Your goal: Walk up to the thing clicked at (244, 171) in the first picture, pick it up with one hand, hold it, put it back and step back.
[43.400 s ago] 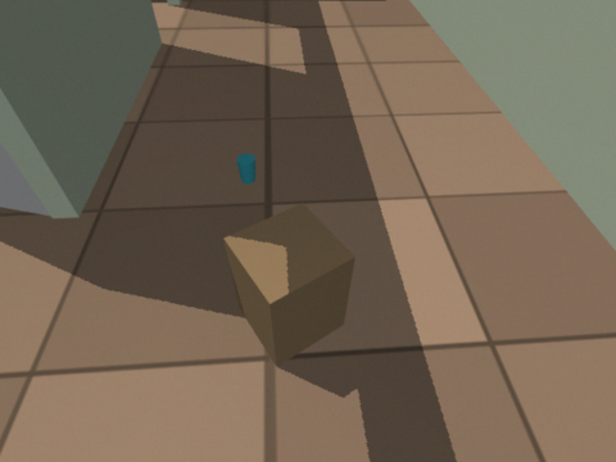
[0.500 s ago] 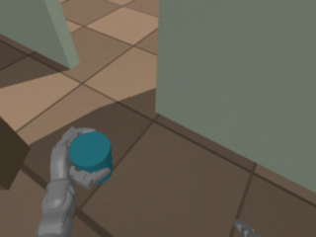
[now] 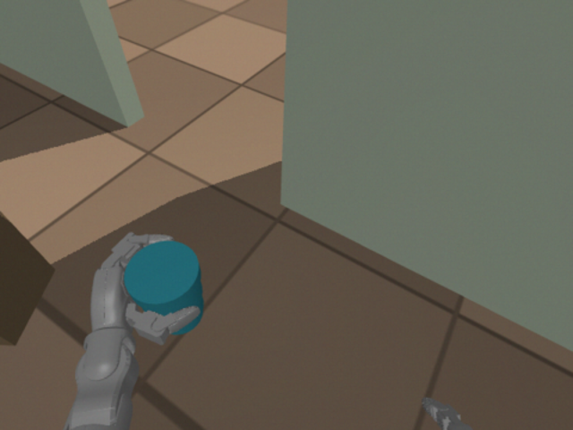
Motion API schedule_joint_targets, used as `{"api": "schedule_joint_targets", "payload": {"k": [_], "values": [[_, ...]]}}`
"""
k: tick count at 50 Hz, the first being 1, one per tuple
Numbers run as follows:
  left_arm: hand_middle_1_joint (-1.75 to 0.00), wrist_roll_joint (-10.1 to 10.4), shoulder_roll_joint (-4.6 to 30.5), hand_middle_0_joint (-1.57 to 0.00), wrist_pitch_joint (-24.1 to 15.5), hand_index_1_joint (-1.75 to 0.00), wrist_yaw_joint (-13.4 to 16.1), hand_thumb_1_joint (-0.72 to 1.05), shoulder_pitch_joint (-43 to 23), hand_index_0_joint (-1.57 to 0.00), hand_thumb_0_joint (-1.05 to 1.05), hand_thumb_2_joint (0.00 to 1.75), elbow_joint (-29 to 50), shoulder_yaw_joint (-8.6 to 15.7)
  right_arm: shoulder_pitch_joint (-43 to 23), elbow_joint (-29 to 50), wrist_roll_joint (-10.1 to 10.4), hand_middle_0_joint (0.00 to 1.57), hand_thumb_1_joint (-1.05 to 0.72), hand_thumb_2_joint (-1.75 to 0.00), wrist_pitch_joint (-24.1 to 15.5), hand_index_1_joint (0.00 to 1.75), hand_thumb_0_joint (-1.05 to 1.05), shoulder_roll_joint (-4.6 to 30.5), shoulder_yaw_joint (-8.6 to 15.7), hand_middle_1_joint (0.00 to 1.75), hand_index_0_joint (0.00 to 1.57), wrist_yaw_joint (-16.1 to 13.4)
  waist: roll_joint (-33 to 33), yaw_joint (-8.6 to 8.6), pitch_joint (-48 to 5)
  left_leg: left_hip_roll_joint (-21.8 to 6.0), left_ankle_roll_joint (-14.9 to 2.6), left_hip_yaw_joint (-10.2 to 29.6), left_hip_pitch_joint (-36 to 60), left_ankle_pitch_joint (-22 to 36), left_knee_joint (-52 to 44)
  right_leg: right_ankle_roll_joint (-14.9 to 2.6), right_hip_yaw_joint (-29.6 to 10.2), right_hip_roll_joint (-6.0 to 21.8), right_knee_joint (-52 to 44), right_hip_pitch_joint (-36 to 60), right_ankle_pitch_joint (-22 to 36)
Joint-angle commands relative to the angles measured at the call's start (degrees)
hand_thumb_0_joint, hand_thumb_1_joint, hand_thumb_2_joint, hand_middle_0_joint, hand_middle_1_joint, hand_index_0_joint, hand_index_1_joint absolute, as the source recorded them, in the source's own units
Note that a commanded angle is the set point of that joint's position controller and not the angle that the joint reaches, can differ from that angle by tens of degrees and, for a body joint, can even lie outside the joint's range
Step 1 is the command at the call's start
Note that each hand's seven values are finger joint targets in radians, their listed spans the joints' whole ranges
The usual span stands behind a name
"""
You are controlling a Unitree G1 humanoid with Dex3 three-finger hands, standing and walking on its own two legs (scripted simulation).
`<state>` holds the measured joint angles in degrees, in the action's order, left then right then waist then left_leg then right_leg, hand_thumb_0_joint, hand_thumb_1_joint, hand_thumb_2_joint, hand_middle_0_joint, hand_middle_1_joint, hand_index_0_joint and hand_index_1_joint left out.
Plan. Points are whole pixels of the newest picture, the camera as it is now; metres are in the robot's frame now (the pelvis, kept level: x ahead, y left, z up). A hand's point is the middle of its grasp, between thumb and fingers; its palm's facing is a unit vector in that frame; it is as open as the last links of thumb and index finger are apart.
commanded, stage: hold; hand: left
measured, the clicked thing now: (172, 293) +0.33 +0.16 +0.01
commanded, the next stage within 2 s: crouch in 1.58 s
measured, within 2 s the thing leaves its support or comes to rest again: neither
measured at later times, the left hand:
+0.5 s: hand (163, 290) +0.32 +0.17 +0.03, palm faces +0.15 -0.99 -0.02, open 11.7 cm
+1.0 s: hand (163, 286) +0.32 +0.17 +0.03, palm faces +0.14 -0.99 -0.02, open 11.7 cm
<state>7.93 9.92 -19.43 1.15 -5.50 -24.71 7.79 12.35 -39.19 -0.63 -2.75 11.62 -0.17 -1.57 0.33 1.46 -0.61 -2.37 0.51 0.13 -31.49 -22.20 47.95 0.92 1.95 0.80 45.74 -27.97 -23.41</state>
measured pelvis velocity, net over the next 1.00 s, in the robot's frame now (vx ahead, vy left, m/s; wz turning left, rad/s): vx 0.00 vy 0.00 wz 0.00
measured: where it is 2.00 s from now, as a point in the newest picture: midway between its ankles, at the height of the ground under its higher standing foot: outside the picture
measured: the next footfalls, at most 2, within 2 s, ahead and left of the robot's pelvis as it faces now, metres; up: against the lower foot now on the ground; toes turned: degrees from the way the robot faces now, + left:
none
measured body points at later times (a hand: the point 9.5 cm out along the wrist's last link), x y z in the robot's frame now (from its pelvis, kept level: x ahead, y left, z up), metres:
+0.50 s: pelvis +0.00 +0.00 +0.00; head +0.04 +0.01 +0.45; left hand +0.30 +0.22 +0.04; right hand +0.14 -0.24 -0.11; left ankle +0.02 +0.12 -0.70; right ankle +0.00 -0.13 -0.70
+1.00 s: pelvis +0.00 +0.00 +0.00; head +0.05 +0.01 +0.45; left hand +0.31 +0.22 +0.04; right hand +0.13 -0.24 -0.11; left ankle +0.02 +0.12 -0.70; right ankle +0.00 -0.13 -0.70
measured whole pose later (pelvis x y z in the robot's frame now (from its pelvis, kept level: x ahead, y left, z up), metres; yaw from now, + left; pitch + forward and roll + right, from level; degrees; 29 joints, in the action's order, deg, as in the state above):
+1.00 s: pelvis +0.00 +0.00 +0.00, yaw +0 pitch +6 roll -2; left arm 8.2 9.9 -19.1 0.6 -5.1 -24.1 7.0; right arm 12.8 -39.4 -0.5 -3.4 11.8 -0.1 -1.5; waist 0.7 1.4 -1.1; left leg -2.3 0.4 0.3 -31.5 -22.5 48.2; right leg 1.0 2.0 0.8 45.6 -27.8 -23.5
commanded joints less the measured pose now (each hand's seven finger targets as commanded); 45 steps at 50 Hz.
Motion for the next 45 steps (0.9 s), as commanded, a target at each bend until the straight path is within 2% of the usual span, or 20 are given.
{"api": "schedule_joint_targets", "payload": {"k": [1,3,5,6,8,10,11,14,17,20,22,24,27,29,32,33,34,39,42,45], "values": [[-1.33,1.8,6.8,-1.18,-8.3,-1.34,-0.3,0.02,-21.9,-1.19,0.0,1.17,21.5,2.0,-1.5,7.1,0.3,0.2,-0.92,-0.91,-2.5,0.3,0.0,7.6,2.6,0.3,0.2,-0.6,3.9,0.25,-20.2,1.4,-0.21,0.4,12.5,13.7,-6.5,-1.32,0.4,-1.5,-5.8,4.4,16.4],[-1.35,2.1,6.7,-1.18,-8.3,-1.35,-0.3,-0.01,-21.5,-1.2,0.0,1.17,21.9,2.0,-1.7,7.2,0.3,0.2,-0.92,-0.91,-2.9,0.3,0.0,7.7,2.5,0.3,0.2,-0.6,3.5,0.33,-20.1,1.2,-0.23,0.7,12.8,13.2,-6.9,-1.31,0.6,-1.6,-5.6,4.1,15.8],[-1.32,2.2,8.0,-1.17,-8.3,-1.32,-0.1,0.0,-22.1,-1.18,0.0,1.15,22.9,3.4,-2.1,7.2,0.4,0.2,-0.92,-0.91,-2.8,0.3,0.0,7.7,2.5,0.3,0.2,-0.8,4.2,-0.2,-20.0,1.2,-0.1,0.7,12.8,12.7,-7.0,-1.36,0.6,-1.6,-5.8,4.0,15.1],[-1.32,2.2,7.2,-1.16,-8.2,-1.32,0.0,0.0,-20.8,-1.17,0.0,1.16,22.8,2.7,-1.1,7.2,0.3,0.2,-0.92,-0.91,-2.8,0.3,0.0,7.8,2.6,0.3,0.2,-0.8,3.1,0.12,-22.1,1.1,-0.16,0.9,13.7,14.5,-6.7,-1.31,0.8,-1.7,-5.4,5.2,16.6],[-1.32,2.4,6.0,-1.16,-7.6,-1.32,0.2,0.03,-19.8,-1.18,0.0,1.16,22.3,2.2,-1.3,7.1,0.4,0.2,-0.92,-0.91,-2.8,0.3,0.0,7.7,2.4,0.3,0.2,-0.9,2.5,0.1,-20.4,1.2,-0.21,0.7,12.8,15.1,-6.8,-1.21,0.7,-1.7,-5.7,5.4,17.6],[-1.34,2.1,6.5,-1.17,-7.5,-1.34,0.4,0.0,-22.7,-1.18,0.0,1.18,22.0,2.3,-1.6,6.9,0.3,0.2,-0.91,-0.91,-2.8,0.3,0.0,7.5,2.3,0.3,0.2,-0.9,3.0,0.41,-17.5,1.2,-0.22,0.7,11.3,12.7,-7.2,-1.22,0.6,-1.6,-5.9,4.1,15.4],[-1.33,2.0,7.9,-1.16,-7.6,-1.34,0.5,0.01,-22.8,-1.18,0.0,1.18,22.0,3.6,-1.6,6.6,0.3,0.2,-0.91,-0.91,-2.9,0.3,0.0,7.5,2.4,0.3,0.2,-0.9,3.3,0.03,-19.1,1.3,-0.3,0.6,11.6,13.0,-7.0,-1.17,0.5,-1.6,-6.1,4.5,15.7],[-1.36,1.8,8.1,-1.18,-7.7,-1.36,0.2,0.01,-21.8,-1.2,0.0,1.2,20.2,4.0,-2.0,7.0,0.3,0.2,-0.92,-0.91,-2.7,0.3,0.0,7.5,2.3,0.3,0.2,-1.1,2.5,0.0,-17.5,1.5,-0.57,0.2,10.8,11.3,-7.2,-1.0,0.2,-1.3,-6.6,4.5,14.6],[-1.36,2.2,7.0,-1.19,-7.9,-1.36,-0.5,0.03,-20.1,-1.21,0.0,1.19,20.6,3.2,-2.5,7.5,0.4,0.2,-0.92,-0.91,-2.8,0.3,0.0,7.5,2.4,0.3,0.2,-1.1,2.0,-0.56,-18.8,1.8,-0.6,-0.2,11.1,11.6,-7.1,-1.0,0.0,-1.1,-7.0,5.7,15.3],[-1.35,2.2,6.3,-1.19,-8.0,-1.36,-0.7,0.01,-19.2,-1.2,0.0,1.19,20.5,2.4,-2.4,7.3,0.4,0.2,-0.92,-0.91,-3.1,0.3,0.0,7.4,2.5,0.3,0.2,-1.0,2.4,-0.14,-18.6,1.7,-0.53,0.0,11.3,11.2,-7.2,-1.03,0.2,-1.2,-6.7,5.3,14.7],[-1.34,2.3,7.3,-1.17,-8.4,-1.34,-0.5,0.02,-19.7,-1.19,0.0,1.18,22.1,3.0,-1.7,7.1,0.4,0.2,-0.92,-0.91,-3.2,0.3,0.0,7.6,2.6,0.3,0.2,-0.8,4.2,-0.24,-21.5,1.3,-0.23,0.5,13.6,14.6,-6.7,-1.26,0.6,-1.5,-5.6,5.2,16.9],[-1.33,2.3,6.5,-1.17,-8.2,-1.34,-0.3,0.01,-19.0,-1.18,0.0,1.18,22.5,2.4,-1.8,7.4,0.4,0.2,-0.92,-0.91,-3.0,0.3,0.0,7.5,2.5,0.3,0.2,-0.9,3.0,-0.16,-21.0,1.3,-0.28,0.4,13.2,15.7,-6.5,-1.21,0.5,-1.6,-5.8,5.3,18.0],[-1.34,2.5,6.7,-1.17,-8.0,-1.35,-0.1,0.0,-21.2,-1.19,0.0,1.18,22.7,2.7,-1.8,7.0,0.3,0.2,-0.92,-0.91,-3.2,0.3,0.0,7.3,2.2,0.3,0.2,-1.2,1.4,0.64,-19.4,1.4,-0.69,0.3,11.5,13.9,-6.3,-0.82,0.2,-1.4,-6.3,5.5,17.5],[-1.33,1.9,8.6,-1.16,-7.8,-1.33,0.2,0.01,-21.9,-1.18,0.0,1.18,23.8,3.6,-1.9,7.0,0.4,0.2,-0.92,-0.91,-3.0,0.3,0.0,7.3,2.2,0.3,0.2,-1.3,3.3,0.11,-20.2,1.6,-0.61,0.0,12.2,14.1,-6.6,-0.95,-0.1,-1.1,-6.6,5.7,17.6],[-1.34,2.3,6.6,-1.16,-7.4,-1.34,0.2,0.02,-21.0,-1.18,0.0,1.19,21.7,3.0,-1.7,6.8,0.4,0.2,-0.91,-0.91,-3.0,0.3,0.0,7.4,2.2,0.3,0.2,-1.4,3.1,0.33,-19.7,1.4,-0.49,0.3,12.7,15.0,-6.5,-1.05,0.2,-1.3,-6.3,5.0,18.0],[-1.33,2.1,6.6,-1.16,-7.4,-1.34,0.0,0.02,-20.8,-1.17,0.0,1.19,20.6,2.9,-1.5,6.5,0.3,0.2,-0.91,-0.91,-3.2,0.3,0.0,7.5,2.4,0.3,0.2,-1.3,2.8,0.7,-18.9,1.1,-0.43,0.7,12.6,15.2,-6.7,-1.12,0.6,-1.5,-5.7,4.4,17.6],[-1.33,2.1,6.5,-1.16,-7.4,-1.34,0.1,0.05,-20.1,-1.17,0.0,1.2,20.2,2.8,-1.6,6.5,0.4,0.2,-0.91,-0.91,-3.1,0.3,0.0,7.7,2.6,0.3,0.2,-1.2,3.2,-0.01,-18.3,1.1,-0.25,0.7,12.1,14.9,-6.9,-1.28,0.8,-1.6,-5.6,4.3,17.0],[-1.36,1.8,7.0,-1.19,-7.3,-1.37,-0.5,0.04,-20.0,-1.2,0.0,1.21,21.2,2.2,-0.8,6.9,0.2,0.2,-0.92,-0.91,-3.1,0.3,0.0,7.6,2.6,0.3,0.2,-0.8,3.5,0.21,-20.8,1.1,-0.31,0.8,13.4,19.0,-5.8,-1.2,0.7,-1.6,-5.1,5.4,20.5],[-1.35,2.3,6.0,-1.17,-7.4,-1.35,-0.6,0.05,-21.7,-1.19,0.0,1.2,20.8,1.7,-1.2,6.8,0.3,0.2,-0.91,-0.91,-3.0,0.3,0.0,7.6,2.5,0.3,0.2,-0.6,4.0,0.25,-18.7,1.0,-0.07,0.9,12.2,15.8,-6.5,-1.38,0.9,-1.7,-5.4,4.1,17.5],[-1.36,2.3,7.8,-1.18,-7.7,-1.36,-0.5,0.05,-22.5,-1.2,0.0,1.21,20.3,3.3,-1.1,6.8,0.5,0.2,-0.92,-0.91,-3.1,0.3,0.0,7.9,2.7,0.3,0.2,-0.6,3.6,0.03,-18.8,1.1,-0.28,0.6,11.9,14.4,-6.6,-1.31,0.6,-1.5,-5.6,4.2,16.8]]}}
